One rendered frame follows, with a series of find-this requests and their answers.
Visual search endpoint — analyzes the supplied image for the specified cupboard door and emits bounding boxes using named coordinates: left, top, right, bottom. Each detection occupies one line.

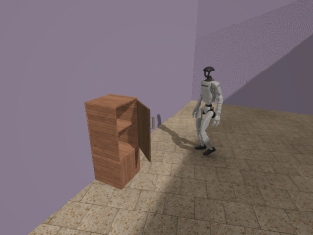
left=136, top=100, right=151, bottom=162

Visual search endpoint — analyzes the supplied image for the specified right robot forearm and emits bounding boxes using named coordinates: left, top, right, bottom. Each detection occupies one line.
left=196, top=95, right=203, bottom=108

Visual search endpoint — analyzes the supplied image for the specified right robot hand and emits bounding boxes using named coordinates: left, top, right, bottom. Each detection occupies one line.
left=192, top=107, right=199, bottom=117

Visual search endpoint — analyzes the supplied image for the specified left robot forearm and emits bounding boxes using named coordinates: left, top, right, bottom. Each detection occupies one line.
left=215, top=96, right=223, bottom=116

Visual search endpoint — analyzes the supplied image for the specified left robot hand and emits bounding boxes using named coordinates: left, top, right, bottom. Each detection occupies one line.
left=212, top=115, right=221, bottom=127

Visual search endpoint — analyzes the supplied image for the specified robot left upper arm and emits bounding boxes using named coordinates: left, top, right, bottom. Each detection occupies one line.
left=211, top=81, right=222, bottom=101

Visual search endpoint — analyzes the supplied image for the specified robot head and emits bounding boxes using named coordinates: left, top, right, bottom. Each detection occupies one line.
left=203, top=66, right=215, bottom=82

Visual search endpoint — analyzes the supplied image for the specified handle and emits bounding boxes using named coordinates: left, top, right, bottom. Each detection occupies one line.
left=150, top=116, right=155, bottom=129

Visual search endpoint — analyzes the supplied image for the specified left robot shin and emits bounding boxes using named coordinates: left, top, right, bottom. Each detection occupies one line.
left=200, top=132, right=213, bottom=150

